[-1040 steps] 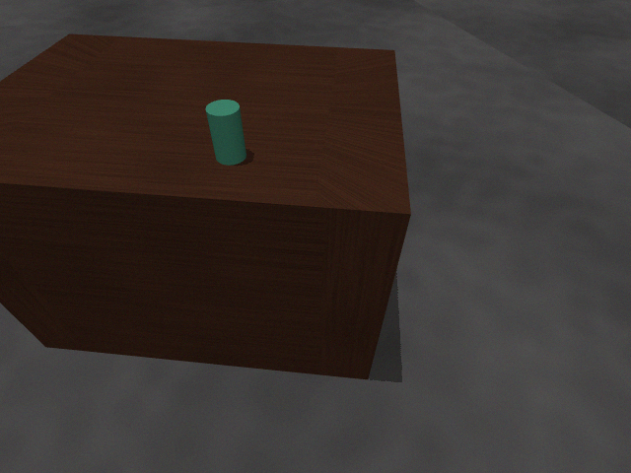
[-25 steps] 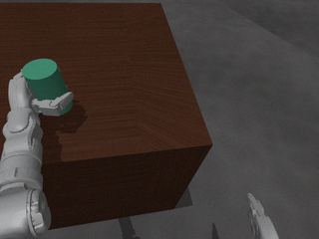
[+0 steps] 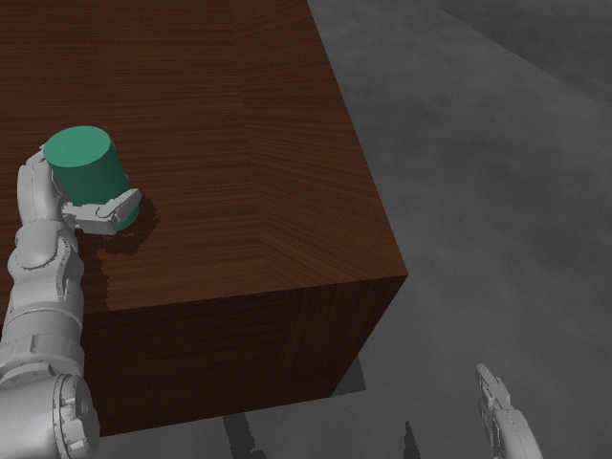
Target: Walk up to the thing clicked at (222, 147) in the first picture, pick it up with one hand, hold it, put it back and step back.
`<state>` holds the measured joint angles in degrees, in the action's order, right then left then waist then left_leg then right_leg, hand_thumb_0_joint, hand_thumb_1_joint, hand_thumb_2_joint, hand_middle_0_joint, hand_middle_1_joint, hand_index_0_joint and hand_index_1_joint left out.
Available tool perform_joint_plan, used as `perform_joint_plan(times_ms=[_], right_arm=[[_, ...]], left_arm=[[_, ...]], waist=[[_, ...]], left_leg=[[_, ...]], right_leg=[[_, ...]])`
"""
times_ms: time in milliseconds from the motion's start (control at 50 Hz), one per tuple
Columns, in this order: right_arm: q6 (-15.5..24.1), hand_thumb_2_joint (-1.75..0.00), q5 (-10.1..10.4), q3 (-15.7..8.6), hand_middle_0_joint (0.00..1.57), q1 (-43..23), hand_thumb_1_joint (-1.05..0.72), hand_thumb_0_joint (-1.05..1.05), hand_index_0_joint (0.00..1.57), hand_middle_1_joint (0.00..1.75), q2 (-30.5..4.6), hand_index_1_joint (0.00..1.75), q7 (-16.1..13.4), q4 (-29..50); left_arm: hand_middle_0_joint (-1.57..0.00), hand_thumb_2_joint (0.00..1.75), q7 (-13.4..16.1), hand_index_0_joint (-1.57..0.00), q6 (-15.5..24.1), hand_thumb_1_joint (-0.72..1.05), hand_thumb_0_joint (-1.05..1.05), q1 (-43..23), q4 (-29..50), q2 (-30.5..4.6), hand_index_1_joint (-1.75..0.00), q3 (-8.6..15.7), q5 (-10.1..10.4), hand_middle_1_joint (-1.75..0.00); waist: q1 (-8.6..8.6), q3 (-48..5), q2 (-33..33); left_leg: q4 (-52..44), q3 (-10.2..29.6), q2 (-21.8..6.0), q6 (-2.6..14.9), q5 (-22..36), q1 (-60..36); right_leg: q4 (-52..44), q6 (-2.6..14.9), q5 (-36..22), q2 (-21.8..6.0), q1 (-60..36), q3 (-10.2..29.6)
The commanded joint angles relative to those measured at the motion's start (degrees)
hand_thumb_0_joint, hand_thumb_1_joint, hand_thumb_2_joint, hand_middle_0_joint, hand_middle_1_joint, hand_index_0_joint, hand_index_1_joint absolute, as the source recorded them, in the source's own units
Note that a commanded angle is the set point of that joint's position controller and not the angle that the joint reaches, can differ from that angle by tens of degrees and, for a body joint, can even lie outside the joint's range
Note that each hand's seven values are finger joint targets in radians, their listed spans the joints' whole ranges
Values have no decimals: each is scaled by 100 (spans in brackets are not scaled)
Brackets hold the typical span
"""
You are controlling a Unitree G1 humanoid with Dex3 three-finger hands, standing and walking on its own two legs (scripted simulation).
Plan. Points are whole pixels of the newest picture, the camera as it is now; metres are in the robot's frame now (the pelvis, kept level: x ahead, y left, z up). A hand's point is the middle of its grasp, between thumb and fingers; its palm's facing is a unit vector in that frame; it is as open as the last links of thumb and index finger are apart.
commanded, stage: lower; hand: left
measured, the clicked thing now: (96, 182) +0.47 +0.22 +0.10
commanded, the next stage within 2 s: loosen in 0.04 s
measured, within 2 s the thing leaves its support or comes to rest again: rests again in 0.02 s
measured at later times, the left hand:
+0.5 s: hand (104, 191) +0.47 +0.22 +0.08, palm faces +0.21 -0.98 +0.01, open 11.7 cm
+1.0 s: hand (61, 154) +0.48 +0.25 +0.14, palm faces +0.26 -0.97 +0.00, open 17.3 cm
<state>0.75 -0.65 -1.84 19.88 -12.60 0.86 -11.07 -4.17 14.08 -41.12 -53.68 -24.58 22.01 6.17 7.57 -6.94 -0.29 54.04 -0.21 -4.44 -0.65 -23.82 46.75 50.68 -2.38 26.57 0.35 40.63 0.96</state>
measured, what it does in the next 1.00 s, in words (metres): stands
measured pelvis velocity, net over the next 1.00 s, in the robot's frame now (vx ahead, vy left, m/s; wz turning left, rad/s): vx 0.00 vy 0.00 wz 0.00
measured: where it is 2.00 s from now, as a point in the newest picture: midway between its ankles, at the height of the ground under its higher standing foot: outside the picture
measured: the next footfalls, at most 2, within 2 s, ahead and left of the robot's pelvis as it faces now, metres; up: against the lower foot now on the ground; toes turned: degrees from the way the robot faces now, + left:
none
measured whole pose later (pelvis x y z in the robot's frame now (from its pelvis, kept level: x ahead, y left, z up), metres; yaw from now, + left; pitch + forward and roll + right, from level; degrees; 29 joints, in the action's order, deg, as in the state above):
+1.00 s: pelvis +0.00 +0.00 +0.00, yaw +0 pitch +15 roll -2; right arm -2.2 0.2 -2.7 21.0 -13.7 0.0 -7.7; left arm -3.9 11.7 -43.4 -51.1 -28.3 24.6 5.9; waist 7.8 -7.0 -0.1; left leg 53.1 -0.3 -4.5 -0.7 -23.6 44.4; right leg 49.6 -2.4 26.2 0.4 38.3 1.1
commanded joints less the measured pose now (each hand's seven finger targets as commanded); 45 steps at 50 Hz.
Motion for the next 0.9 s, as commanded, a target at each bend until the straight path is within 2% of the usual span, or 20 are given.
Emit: perform_joint_plan(times_ms=[0,20,80,100,140,160,200,260,280,340,420,480,500,620,660,700,740,760,820,880], right_arm=[[271,-7,5,-370,5,50,51,0,5,5,-700,5,-66,1126],[227,-6,6,-512,5,236,51,0,5,5,-840,5,-87,930],[222,-6,-15,-489,5,88,51,0,5,5,-821,5,-60,1133],[195,-6,-16,-548,5,266,51,0,5,5,-873,5,-85,964],[224,-6,0,-480,5,-21,50,0,5,5,-830,5,-58,1267],[212,-5,-5,-437,5,25,50,0,5,5,-793,5,-56,1302],[159,-5,-11,-495,5,220,50,0,5,5,-816,5,-74,1088],[188,-5,-11,-476,5,127,49,0,5,5,-807,5,-74,1199],[158,-5,-19,-477,5,306,49,0,5,5,-834,5,-80,1029],[144,-6,-24,-436,5,59,50,0,5,5,-793,5,-54,1267],[97,-6,-39,-426,5,113,50,0,5,5,-762,5,-38,1140],[110,-6,-20,-501,5,93,51,0,5,5,-840,5,-47,1292],[91,-6,-17,-482,5,135,51,0,5,5,-850,5,-50,1209],[90,-6,-7,-515,5,113,52,0,5,5,-862,5,-48,1284],[92,-6,-18,-373,5,103,52,0,5,5,-712,5,-39,1203],[96,-6,-26,-429,5,110,51,0,5,5,-796,5,-48,1293],[74,-5,-36,-713,5,118,54,0,5,5,-1072,5,-77,1279],[77,-5,-18,-634,5,54,54,0,5,5,-1019,5,-64,1524],[22,-5,4,-777,5,47,53,0,5,5,-1119,5,-116,1523],[23,-5,47,-389,5,101,53,0,5,5,-748,5,-132,1439]], left_arm=[[-127,129,16,-127,487,24,0,-2530,1355,-1139,-140,-8,64,-138],[-127,127,39,-127,447,23,0,-2032,960,-1336,-139,199,47,-138],[-126,127,12,-126,586,24,0,-2790,1883,-1339,-138,9,52,-137],[-126,126,37,-126,481,22,0,-2143,974,-1396,-138,211,34,-136],[-132,117,31,-133,566,22,0,-2458,1556,-1232,-134,34,73,-133],[-124,109,46,-126,612,14,0,-2705,1827,-1258,-126,13,64,-125],[-114,93,59,-117,597,-2,0,-2380,1410,-1328,-110,184,125,-111],[-102,69,41,-104,614,-19,0,-2528,1414,-1167,-93,37,132,-95],[-98,61,67,-101,567,-23,0,-2160,1023,-1303,-88,245,113,-90],[-78,49,54,-81,643,-43,0,-2620,1458,-1257,-70,92,82,-70],[-57,29,54,-57,591,-57,0,-2365,925,-1250,-47,143,36,-47],[-48,24,31,-49,643,-58,0,-2750,1421,-1338,-39,131,81,-39],[-44,21,48,-45,573,-59,0,-2308,830,-1299,-35,170,67,-35],[-26,10,72,-26,662,-61,0,-2724,1378,-1351,-18,114,62,-17],[-21,6,79,-21,595,-61,0,-2333,769,-1206,-13,118,31,-12],[-15,1,81,-15,658,-61,0,-2640,1304,-1257,-6,61,34,-6],[-8,6,121,-8,625,-58,0,-2583,1137,-1506,-6,252,28,-7],[-7,6,163,-8,683,-56,0,-3039,1932,-1739,-6,281,14,-6],[-5,7,212,-6,538,-58,0,-2803,1507,-1799,-6,381,-14,-7],[-5,6,141,-6,378,-54,0,-2951,1741,-1970,-5,348,-17,-5]], waist=[[19,-2634,-657],[20,-2333,-449],[-21,-2926,-885],[44,-2368,-478],[10,-2533,-591],[-9,-2863,-718],[0,-2456,-672],[66,-2616,-670],[54,-2331,-523],[26,-2743,-672],[62,-2307,-542],[42,-2737,-741],[40,-2333,-504],[16,-2558,-664],[43,-2215,-488],[44,-2630,-681],[46,-2471,-694],[-64,-3059,-972],[11,-2733,-673],[-106,-2863,-882]], left_leg=[[-434,74,112,177,2420,-2485],[-412,70,110,215,2349,-2224],[-380,46,135,187,2503,-2541],[-361,56,129,216,2356,-2246],[-381,25,157,217,2182,-2169],[-348,28,145,214,2362,-2428],[-376,57,145,197,2217,-2216],[-344,68,121,186,2397,-2428],[-343,75,122,199,2335,-2186],[-295,59,136,221,2457,-2300],[-369,21,166,224,1913,-2020],[-389,52,154,188,2060,-2296],[-403,54,151,204,1951,-2086],[-377,20,181,198,1948,-2068],[-383,39,165,204,1847,-1917],[-404,66,139,174,1937,-2248],[-469,115,122,127,1937,-2225],[-440,86,138,127,2110,-2497],[-473,95,139,143,2276,-2390],[-502,49,156,141,2503,-2619]], right_leg=[[-426,238,-2210,166,-327,-273],[-458,215,-2215,157,-280,-260],[-397,231,-2385,140,-425,-229],[-429,200,-2268,147,-283,-242],[-430,203,-2272,128,-417,-189],[-399,210,-2356,130,-426,-196],[-415,221,-2150,139,-286,-224],[-400,212,-2266,152,-247,-249],[-394,212,-2222,147,-207,-246],[-368,205,-2422,120,-378,-204],[-448,203,-2007,129,-212,-187],[-404,228,-2075,136,-310,-210],[-420,221,-1958,148,-229,-231],[-410,208,-2082,122,-353,-180],[-405,211,-1923,143,-184,-214],[-390,235,-1919,150,-161,-228],[-384,263,-1810,165,-126,-274],[-368,262,-2002,140,-382,-240],[-426,236,-2164,150,-475,-239],[-505,219,-2337,145,-699,-225]])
